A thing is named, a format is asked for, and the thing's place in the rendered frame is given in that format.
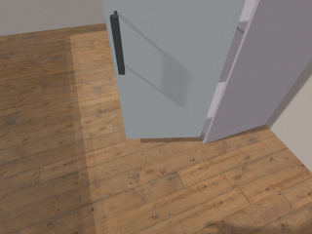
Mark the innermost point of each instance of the handle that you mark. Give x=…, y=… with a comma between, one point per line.
x=116, y=34

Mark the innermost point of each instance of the fridge door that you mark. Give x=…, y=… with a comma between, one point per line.
x=174, y=52

